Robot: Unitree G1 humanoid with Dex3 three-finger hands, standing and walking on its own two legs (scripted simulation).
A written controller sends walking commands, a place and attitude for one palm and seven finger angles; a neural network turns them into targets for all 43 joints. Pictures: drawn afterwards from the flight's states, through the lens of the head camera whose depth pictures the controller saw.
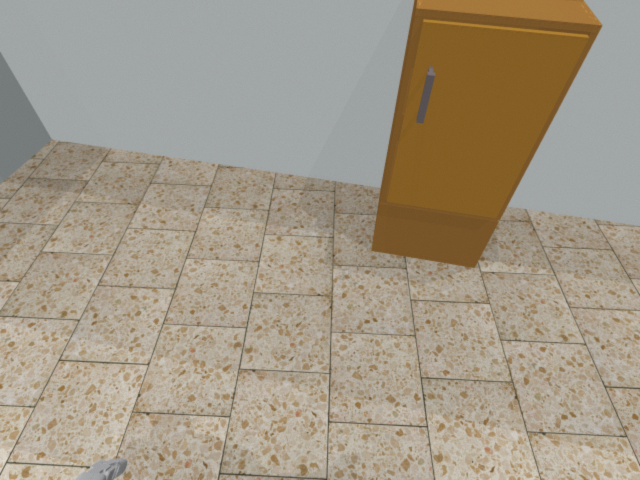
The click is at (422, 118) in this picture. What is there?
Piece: cupboard door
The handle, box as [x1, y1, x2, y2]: [416, 66, 434, 123]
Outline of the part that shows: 432,66 429,66 416,122 423,122 434,77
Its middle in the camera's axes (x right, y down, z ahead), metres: +0.28 -0.38 +1.03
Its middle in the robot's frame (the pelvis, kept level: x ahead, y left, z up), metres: +1.04 -0.23 -0.04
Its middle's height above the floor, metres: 0.73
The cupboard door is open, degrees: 0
